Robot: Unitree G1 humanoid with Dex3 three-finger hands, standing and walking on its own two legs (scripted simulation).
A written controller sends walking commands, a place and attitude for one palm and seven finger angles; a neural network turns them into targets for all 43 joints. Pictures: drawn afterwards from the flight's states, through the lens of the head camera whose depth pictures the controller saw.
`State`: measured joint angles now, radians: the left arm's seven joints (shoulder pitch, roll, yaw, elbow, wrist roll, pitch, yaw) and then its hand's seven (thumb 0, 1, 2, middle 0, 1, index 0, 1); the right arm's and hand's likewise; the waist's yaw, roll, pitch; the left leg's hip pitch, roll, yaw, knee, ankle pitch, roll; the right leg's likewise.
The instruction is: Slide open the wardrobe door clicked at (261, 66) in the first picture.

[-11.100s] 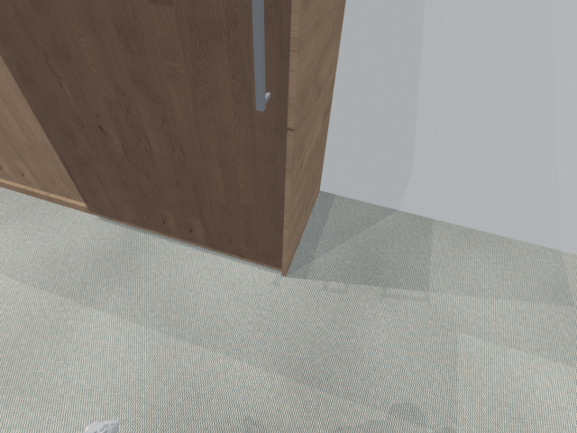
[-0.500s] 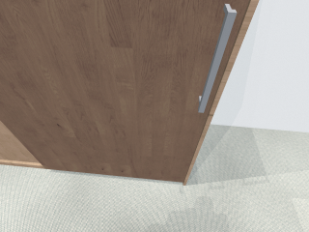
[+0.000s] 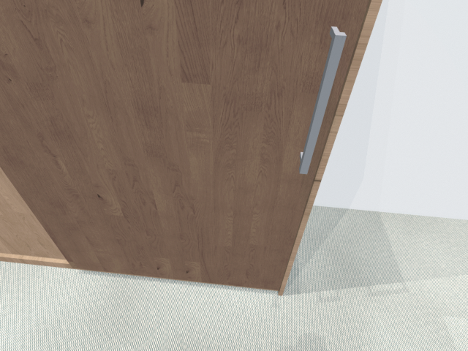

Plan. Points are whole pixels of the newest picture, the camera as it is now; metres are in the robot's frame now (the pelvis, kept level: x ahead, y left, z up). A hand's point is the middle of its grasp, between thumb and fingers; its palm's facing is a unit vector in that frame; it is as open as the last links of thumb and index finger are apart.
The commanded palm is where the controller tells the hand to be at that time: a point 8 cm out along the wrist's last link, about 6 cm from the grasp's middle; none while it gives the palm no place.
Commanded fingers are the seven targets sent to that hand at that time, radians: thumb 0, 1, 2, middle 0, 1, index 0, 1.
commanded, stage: come to a stop and stand still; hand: right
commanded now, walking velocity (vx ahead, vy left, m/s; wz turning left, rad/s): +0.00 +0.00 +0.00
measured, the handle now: (316, 109) +0.54 -0.13 +0.18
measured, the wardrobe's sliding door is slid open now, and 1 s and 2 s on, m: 0.00 0.00 0.00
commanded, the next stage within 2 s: look again from close up in 0.30 s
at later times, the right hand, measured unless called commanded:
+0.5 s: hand out of the picture +0.04 -0.24 -0.15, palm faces -0.02 +0.95 -0.32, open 7.3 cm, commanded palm none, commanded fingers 0.00 -0.90 -0.90 0.20 0.30 0.20 0.30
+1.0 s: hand out of the picture +0.08 -0.23 -0.15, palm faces -0.01 +0.95 -0.31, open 7.3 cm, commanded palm none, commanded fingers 0.00 -0.90 -0.90 0.20 0.30 0.20 0.30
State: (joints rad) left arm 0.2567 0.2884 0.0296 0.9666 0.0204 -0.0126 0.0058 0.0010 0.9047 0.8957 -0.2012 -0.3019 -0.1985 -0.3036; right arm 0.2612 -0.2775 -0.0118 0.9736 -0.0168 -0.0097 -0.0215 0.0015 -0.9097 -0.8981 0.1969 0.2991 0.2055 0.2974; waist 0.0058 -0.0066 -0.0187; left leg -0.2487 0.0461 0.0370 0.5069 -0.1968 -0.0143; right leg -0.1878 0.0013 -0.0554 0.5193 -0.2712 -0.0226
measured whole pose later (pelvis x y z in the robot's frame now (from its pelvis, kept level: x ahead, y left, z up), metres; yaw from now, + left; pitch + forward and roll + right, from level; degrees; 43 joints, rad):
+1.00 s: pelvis +0.02 +0.00 +0.01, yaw -1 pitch -2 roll +0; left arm 0.15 0.30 0.00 1.08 0.01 -0.01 -0.01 0.00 0.90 0.90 -0.20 -0.30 -0.20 -0.30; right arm 0.17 -0.29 0.01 1.06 -0.01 -0.01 -0.02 0.00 -0.91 -0.90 0.20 0.30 0.21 0.30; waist 0.00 0.00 0.04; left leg -0.18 0.05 0.05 0.37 -0.15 -0.02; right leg -0.12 0.01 -0.04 0.38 -0.21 -0.02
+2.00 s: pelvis +0.03 +0.00 +0.01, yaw -1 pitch -2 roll +0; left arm 0.16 0.31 -0.01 1.12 0.01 -0.01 -0.01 0.00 0.90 0.90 -0.20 -0.30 -0.20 -0.30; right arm 0.17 -0.30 0.01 1.09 -0.01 -0.01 -0.01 0.00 -0.91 -0.90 0.20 0.30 0.21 0.30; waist 0.00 0.00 0.04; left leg -0.14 0.04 0.06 0.32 -0.15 -0.02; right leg -0.08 0.01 -0.04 0.32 -0.21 -0.01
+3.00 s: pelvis +0.02 +0.02 -0.04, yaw -3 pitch +7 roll +2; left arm 0.24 0.23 -0.03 0.57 -0.04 -0.30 0.08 0.01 0.90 0.90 -0.20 -0.30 -0.20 -0.30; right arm 0.33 -0.37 -0.40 0.01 0.42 -0.23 0.44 0.00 -0.24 -0.61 0.25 0.73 0.25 0.73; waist -0.02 -0.03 -0.08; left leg -0.58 0.03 0.10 0.83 -0.38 0.01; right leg -0.56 -0.04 0.02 0.89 -0.46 0.01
